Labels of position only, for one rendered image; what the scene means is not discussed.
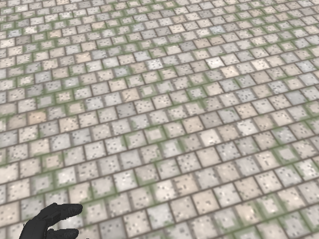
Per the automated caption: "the left robot hand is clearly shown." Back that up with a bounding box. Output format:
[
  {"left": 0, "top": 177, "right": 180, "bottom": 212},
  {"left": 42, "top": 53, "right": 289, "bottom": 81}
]
[{"left": 19, "top": 202, "right": 89, "bottom": 239}]

